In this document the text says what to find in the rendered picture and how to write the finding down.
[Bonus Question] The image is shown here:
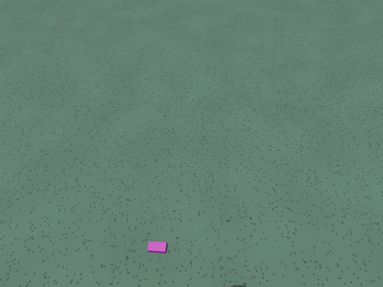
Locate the small box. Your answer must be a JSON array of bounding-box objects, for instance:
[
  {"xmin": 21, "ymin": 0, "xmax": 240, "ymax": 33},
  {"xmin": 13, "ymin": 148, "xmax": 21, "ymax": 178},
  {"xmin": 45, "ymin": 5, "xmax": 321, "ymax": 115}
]
[{"xmin": 147, "ymin": 241, "xmax": 167, "ymax": 254}]

